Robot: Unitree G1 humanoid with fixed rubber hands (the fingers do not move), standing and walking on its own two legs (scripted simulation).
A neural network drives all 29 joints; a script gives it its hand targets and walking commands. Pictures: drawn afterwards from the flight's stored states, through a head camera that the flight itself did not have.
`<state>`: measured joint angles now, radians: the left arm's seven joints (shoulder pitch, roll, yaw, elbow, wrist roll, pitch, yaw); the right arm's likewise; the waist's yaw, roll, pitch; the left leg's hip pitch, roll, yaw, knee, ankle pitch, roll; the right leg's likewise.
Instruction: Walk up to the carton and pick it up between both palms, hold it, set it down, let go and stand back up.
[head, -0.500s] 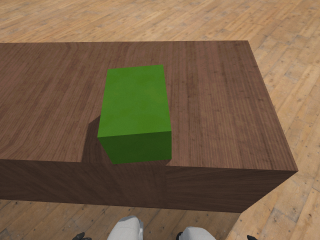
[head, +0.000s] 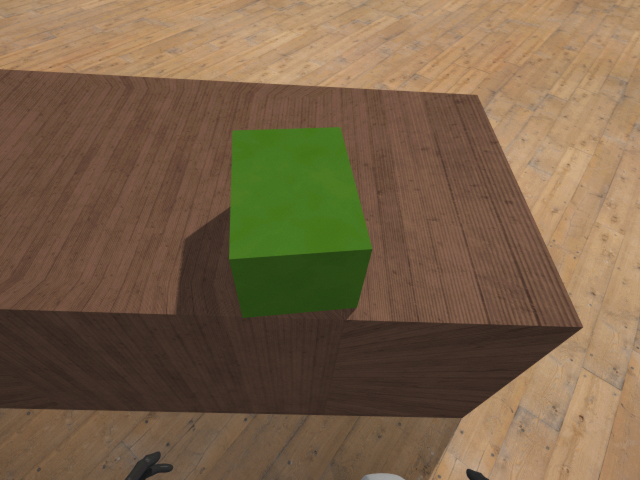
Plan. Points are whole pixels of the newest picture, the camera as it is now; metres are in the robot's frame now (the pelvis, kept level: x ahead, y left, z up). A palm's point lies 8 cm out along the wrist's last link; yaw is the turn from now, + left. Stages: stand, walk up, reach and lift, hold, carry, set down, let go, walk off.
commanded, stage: walk up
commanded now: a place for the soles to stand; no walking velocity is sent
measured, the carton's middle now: (293, 217) +0.52 +0.06 -0.05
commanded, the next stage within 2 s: none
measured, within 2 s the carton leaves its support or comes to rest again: neither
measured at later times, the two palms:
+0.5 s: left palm out of the picture +0.01 +0.23 -0.12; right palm out of the picture -0.03 -0.26 -0.13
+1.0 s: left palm out of the picture +0.07 +0.22 -0.12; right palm out of the picture +0.03 -0.25 -0.14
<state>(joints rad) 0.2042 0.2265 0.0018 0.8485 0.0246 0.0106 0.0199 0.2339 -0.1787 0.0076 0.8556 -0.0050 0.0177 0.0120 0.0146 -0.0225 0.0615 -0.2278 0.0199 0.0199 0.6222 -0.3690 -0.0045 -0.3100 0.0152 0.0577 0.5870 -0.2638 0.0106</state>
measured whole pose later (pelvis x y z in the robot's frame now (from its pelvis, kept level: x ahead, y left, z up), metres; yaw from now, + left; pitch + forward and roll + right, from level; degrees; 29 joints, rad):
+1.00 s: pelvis +0.03 -0.02 +0.01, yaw +1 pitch -1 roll +0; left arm 0.23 0.22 -0.05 1.02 0.02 -0.02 0.02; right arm 0.33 -0.21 0.04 1.03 -0.02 -0.02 -0.01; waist -0.01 0.01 0.02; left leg -0.14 0.02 -0.02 0.50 -0.34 -0.03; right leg -0.25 0.02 0.03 0.54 -0.28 -0.01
